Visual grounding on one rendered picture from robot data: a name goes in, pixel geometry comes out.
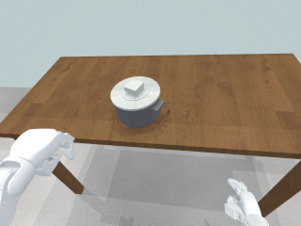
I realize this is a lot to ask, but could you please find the knob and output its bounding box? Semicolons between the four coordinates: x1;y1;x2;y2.
123;79;145;95

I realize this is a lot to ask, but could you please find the robot right hand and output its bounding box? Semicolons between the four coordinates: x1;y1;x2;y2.
224;178;261;223

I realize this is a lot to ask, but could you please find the pot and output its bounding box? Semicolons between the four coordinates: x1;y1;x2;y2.
109;91;166;128

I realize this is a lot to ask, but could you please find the table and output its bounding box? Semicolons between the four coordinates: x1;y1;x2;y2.
0;53;301;218

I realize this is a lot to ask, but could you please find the robot right forearm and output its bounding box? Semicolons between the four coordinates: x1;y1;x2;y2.
244;214;269;226

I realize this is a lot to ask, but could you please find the robot left hand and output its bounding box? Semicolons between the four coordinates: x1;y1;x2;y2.
9;128;75;177

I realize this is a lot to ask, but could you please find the lid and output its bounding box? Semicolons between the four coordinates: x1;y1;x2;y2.
110;76;161;111

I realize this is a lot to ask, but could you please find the robot left forearm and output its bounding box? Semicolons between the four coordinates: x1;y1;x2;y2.
0;156;37;226

